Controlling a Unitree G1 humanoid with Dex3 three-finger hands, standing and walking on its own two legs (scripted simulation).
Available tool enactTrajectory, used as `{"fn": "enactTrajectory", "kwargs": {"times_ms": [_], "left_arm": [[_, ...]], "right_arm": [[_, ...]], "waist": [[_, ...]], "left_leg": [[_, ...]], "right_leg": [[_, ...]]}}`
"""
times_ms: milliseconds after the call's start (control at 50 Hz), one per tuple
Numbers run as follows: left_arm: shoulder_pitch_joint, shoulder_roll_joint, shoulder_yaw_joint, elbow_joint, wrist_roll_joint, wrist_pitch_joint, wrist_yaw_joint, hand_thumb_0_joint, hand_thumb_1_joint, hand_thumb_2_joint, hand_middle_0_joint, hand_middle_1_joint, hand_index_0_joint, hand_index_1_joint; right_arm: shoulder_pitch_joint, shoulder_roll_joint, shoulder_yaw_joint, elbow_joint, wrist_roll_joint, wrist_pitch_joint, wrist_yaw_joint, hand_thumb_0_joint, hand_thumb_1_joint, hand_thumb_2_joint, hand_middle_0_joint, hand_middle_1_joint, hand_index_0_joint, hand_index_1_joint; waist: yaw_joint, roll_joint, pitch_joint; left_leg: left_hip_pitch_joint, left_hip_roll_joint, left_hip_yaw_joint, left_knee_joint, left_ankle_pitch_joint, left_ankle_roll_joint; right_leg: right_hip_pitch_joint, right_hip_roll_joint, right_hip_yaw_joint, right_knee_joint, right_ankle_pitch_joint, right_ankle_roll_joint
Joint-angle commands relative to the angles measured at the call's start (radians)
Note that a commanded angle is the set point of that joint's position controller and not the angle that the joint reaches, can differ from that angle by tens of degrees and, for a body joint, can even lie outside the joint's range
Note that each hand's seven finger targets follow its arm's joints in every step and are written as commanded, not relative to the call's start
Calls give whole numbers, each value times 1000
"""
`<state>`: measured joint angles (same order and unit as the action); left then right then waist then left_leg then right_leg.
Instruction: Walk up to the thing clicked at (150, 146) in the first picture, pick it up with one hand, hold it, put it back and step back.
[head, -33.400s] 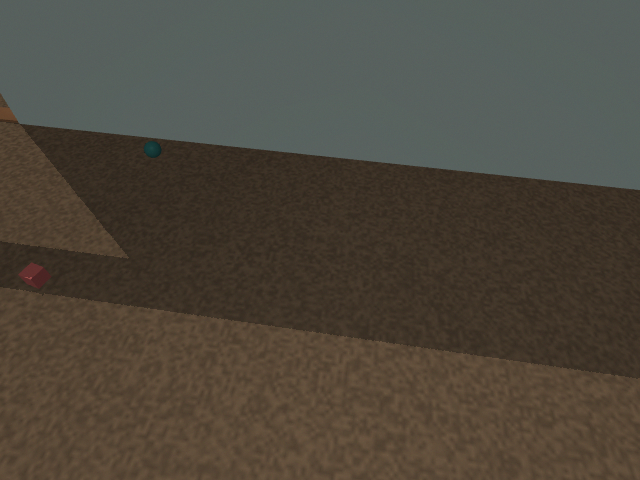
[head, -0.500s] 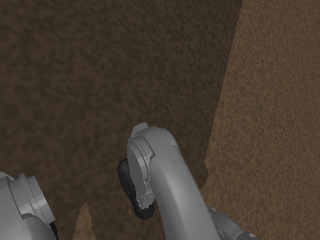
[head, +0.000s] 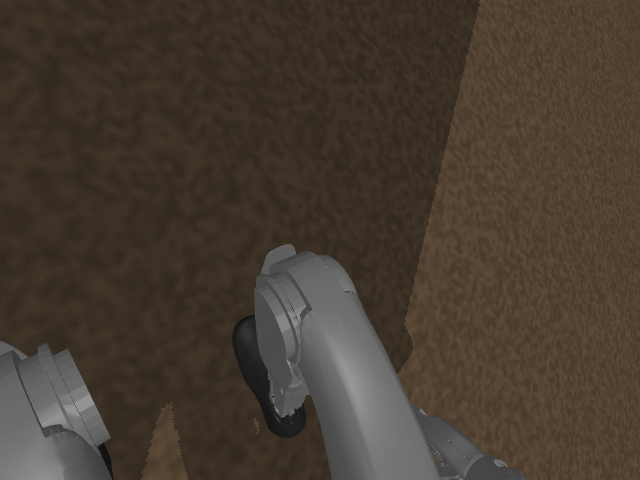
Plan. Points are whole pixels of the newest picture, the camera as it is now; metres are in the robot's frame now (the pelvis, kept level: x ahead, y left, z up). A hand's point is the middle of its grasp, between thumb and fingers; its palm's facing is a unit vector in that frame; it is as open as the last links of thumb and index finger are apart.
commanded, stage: close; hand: left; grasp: from above
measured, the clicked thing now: out of the picture +0.47 +0.36 -0.27
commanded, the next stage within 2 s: settle in 0.62 s
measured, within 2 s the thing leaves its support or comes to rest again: leaves its support in 1.06 s
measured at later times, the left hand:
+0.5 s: hand out of the picture +0.45 +0.35 -0.24, palm faces -0.43 -0.18 -0.88, open 10.2 cm
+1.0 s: hand out of the picture +0.46 +0.35 -0.24, palm faces -0.43 -0.18 -0.89, open 10.2 cm
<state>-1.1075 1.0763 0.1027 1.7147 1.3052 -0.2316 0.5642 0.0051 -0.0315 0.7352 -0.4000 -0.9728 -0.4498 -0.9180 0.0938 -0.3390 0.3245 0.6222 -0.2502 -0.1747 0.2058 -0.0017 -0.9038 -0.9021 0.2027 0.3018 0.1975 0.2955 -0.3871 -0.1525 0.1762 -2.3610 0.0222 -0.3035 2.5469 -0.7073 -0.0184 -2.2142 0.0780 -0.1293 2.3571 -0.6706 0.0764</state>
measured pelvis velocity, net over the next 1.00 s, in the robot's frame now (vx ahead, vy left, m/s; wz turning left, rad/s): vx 0.00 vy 0.00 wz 0.00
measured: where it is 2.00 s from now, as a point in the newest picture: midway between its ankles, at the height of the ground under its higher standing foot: (195, 445)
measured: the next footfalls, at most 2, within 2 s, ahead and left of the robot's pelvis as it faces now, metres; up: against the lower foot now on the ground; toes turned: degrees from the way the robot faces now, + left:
none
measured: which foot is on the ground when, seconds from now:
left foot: down 0.00-1.00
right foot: down 0.00-1.00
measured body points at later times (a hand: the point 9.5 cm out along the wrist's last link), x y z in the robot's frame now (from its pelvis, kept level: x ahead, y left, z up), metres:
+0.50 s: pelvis +0.00 +0.00 +0.00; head +0.28 +0.14 +0.32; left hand +0.47 +0.36 -0.19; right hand +0.06 -0.25 -0.05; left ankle +0.06 +0.13 -0.27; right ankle +0.12 -0.14 -0.27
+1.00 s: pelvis +0.00 +0.00 +0.00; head +0.28 +0.15 +0.32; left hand +0.47 +0.36 -0.19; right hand +0.06 -0.25 -0.05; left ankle +0.06 +0.13 -0.27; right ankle +0.12 -0.13 -0.27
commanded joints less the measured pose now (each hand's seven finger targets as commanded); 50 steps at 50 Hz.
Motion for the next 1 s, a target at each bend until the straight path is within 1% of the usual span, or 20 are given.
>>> {"fn": "enactTrajectory", "kwargs": {"times_ms": [0,60,100,120,160,220,260,280,320,340,400,460,540,680,700,740,840,900,940,980], "left_arm": [[-280,227,-1,-134,-20,15,45,0,157,706,-491,-948,-548,-888],[-230,236,-4,-75,-19,29,38,0,191,735,-542,-923,-589,-874],[-286,243,2,-157,-23,25,33,0,232,722,-558,-935,-611,-879],[-238,220,-8,-93,-22,34,28,0,229,707,-558,-928,-612,-871],[-234,244,12,-96,-28,33,30,0,261,708,-582,-919,-635,-863],[-239,241,14,-94,-33,34,23,0,308,731,-627,-918,-676,-866],[-266,216,-13,-139,-41,29,10,0,332,717,-640,-915,-692,-860],[-213,247,9,-62,-40,33,14,0,337,733,-654,-909,-701,-859],[-256,247,5,-132,-41,21,7,0,365,723,-663,-909,-714,-855],[-210,238,5,-57,-39,27,8,0,375,730,-676,-912,-726,-860],[-252,246,5,-126,-41,19,7,0,423,721,-706,-906,-759,-850],[-197,229,-11,-52,-48,17,2,0,449,756,-739,-905,-785,-857],[-221,245,-5,-94,-43,9,-1,0,524,766,-793,-904,-839,-856],[-202,246,-12,-59,-38,6,2,0,632,810,-882,-911,-924,-868],[-232,244,-19,-108,-32,3,-1,0,650,803,-898,-907,-940,-863],[-245,246,-21,-123,-29,8,-1,0,516,789,-849,-898,-897,-851],[-267,270,4,-165,-36,22,-7,0,468,778,-823,-874,-864,-833],[-259,269,21,-210,-31,28,-17,0,511,774,-854,-865,-897,-823],[-253,284,45,-234,-34,34,-22,0,546,765,-874,-862,-920,-816],[-281,273,45,-322,-41,35,-32,0,580,768,-902,-854,-946,-811]], "right_arm": [[184,-341,-105,5,6,-10,-9,0,-899,-901,199,300,199,300],[176,-343,-108,10,12,-14,-13,0,-900,-901,199,300,199,300],[186,-345,-107,5,11,-18,-9,0,-898,-901,199,300,199,300],[177,-338,-109,10,11,-19,-9,0,-899,-901,199,300,199,300],[174,-348,-111,6,14,-14,-9,0,-898,-900,199,300,199,300],[185,-346,-108,6,16,-14,-9,0,-900,-902,199,300,199,300],[183,-340,-105,2,14,-19,-6,0,-899,-901,199,300,199,300],[171,-341,-104,10,14,-13,-12,0,-900,-902,199,300,199,300],[180,-355,-107,-2,17,-12,-11,0,-896,-900,199,300,199,300],[185,-346,-101,2,13,-8,-13,0,-899,-901,199,300,199,300],[197,-345,-98,2,13,-3,-14,0,-897,-900,199,300,199,300],[181,-344,-92,-2,15,-1,-19,0,-898,-901,199,300,199,300],[181,-341,-90,1,9,4,-20,0,-896,-900,199,300,199,300],[181,-334,-75,-3,4,13,-25,0,-898,-900,199,300,199,300],[191,-348,-88,-3,5,11,-24,0,-898,-901,199,300,199,300],[193,-345,-88,0,5,9,-24,0,-913,-902,200,300,199,300],[195,-342,-96,-5,9,16,-27,0,-914,-903,200,300,199,300],[197,-349,-108,-5,12,17,-22,0,-914,-904,200,300,199,300],[196,-350,-119,-6,15,19,-22,0,-910,-902,200,300,199,300],[195,-338,-126,-20,19,22,-21,0,-911,-903,199,300,199,300]], "waist": [[-61,577,-629],[-51,554,-602],[-48,598,-638],[-45,598,-631],[-40,594,-657],[-55,556,-623],[-54,586,-630],[-45,564,-622],[-49,575,-646],[-55,556,-627],[-54,560,-646],[-60,523,-597],[-50,557,-632],[-56,539,-588],[-60,557,-591],[-61,573,-606],[-39,614,-688],[-29,660,-705],[-21,642,-703],[-3,680,-764]], "left_leg": [[534,37,124,-271,232,14],[506,37,132,-267,190,19],[550,38,122,-273,230,11],[569,40,119,-282,224,8],[577,42,111,-285,233,6],[518,38,128,-261,224,18],[541,37,130,-267,245,14],[527,40,128,-276,208,16],[544,38,118,-270,240,12],[532,40,123,-269,231,16],[529,38,125,-265,249,18],[504,40,121,-269,205,20],[531,40,120,-266,233,17],[504,40,119,-277,197,17],[510,37,122,-269,208,17],[532,39,124,-272,221,15],[571,40,119,-286,243,9],[613,40,115,-280,308,-2],[582,37,129,-270,288,3],[606,33,144,-268,311,3]], "right_leg": [[305,24,-156,-175,275,-87],[294,27,-148,-186,240,-87],[295,20,-152,-171,267,-89],[287,22,-152,-169,258,-93],[291,22,-158,-166,261,-92],[309,23,-146,-181,268,-86],[314,23,-146,-180,279,-87],[313,27,-146,-188,248,-90],[311,21,-153,-177,268,-89],[326,24,-149,-182,270,-88],[341,25,-149,-185,286,-85],[316,27,-153,-189,249,-86],[326,27,-155,-185,265,-87],[322,26,-156,-189,240,-88],[312,25,-154,-183,250,-87],[319,28,-152,-185,260,-87],[332,23,-153,-180,276,-94],[303,15,-159,-159,306,-101],[308,18,-151,-174,292,-101],[336,17,-141,-183,316,-103]]}}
